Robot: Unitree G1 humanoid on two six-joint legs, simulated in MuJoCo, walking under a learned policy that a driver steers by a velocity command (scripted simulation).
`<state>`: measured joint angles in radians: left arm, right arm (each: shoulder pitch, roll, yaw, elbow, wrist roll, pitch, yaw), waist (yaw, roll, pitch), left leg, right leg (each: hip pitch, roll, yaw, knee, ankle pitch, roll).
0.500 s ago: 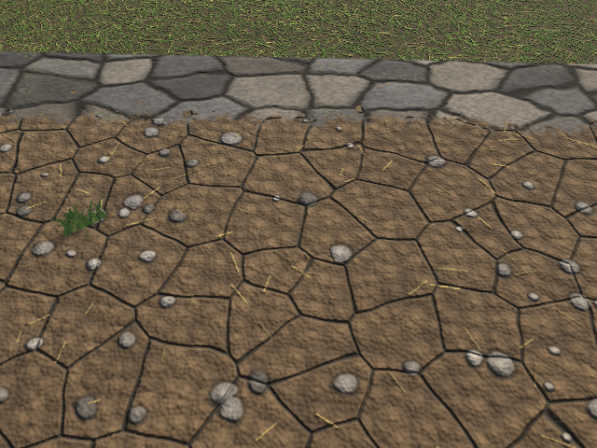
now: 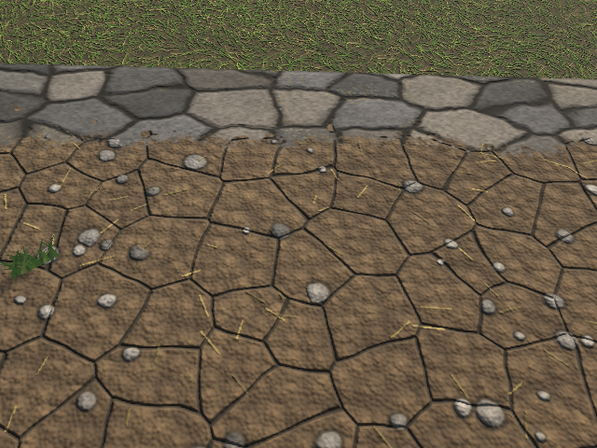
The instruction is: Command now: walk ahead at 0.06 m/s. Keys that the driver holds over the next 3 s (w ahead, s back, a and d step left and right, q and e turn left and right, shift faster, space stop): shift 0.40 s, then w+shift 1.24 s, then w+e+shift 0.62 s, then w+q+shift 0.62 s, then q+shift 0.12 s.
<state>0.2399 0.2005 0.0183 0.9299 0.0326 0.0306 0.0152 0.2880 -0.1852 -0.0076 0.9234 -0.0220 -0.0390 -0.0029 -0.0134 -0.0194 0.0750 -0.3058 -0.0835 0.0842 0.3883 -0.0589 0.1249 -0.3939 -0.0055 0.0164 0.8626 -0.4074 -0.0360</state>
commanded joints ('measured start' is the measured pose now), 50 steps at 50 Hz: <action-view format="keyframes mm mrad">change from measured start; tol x32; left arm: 1 138 67 12 24 -1 15 5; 25 370 98 25 164 -20 -53 3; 50 -213 57 38 -102 10 -93 -87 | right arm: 1 7 -141 -32 -30 2 12 -8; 36 -213 -75 -58 -53 1 -4 46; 41 374 -266 -117 102 -29 -56 14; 50 183 -109 -51 74 4 -91 15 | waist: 1 29 130 -71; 26 119 -191 126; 41 -187 379 -143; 50 -9 43 73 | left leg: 1 -99 273 -290 -250 -360 78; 14 208 129 -156 -7 -100 -68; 23 -101 157 -271 -93 -740 7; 29 -429 134 -101 495 -163 -94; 38 108 71 86 100 -225 -53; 40 613 305 -320 -70 -617 29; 41 632 464 -788 -272 -896 75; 50 237 268 -217 -353 -241 43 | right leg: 1 164 16 -34 -77 9 -6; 10 -41 -198 261 -726 -196 -87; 34 195 -223 159 -802 -160 -145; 38 87 -222 107 -649 -116 -179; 42 -577 -19 57 424 59 -125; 50 -514 -132 -55 227 372 -24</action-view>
